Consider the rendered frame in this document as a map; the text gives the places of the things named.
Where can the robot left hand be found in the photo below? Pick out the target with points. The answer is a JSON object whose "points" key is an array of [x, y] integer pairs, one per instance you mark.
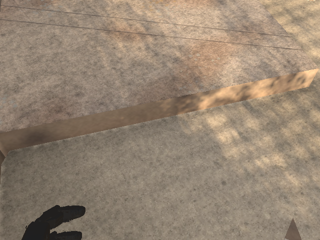
{"points": [[52, 218]]}

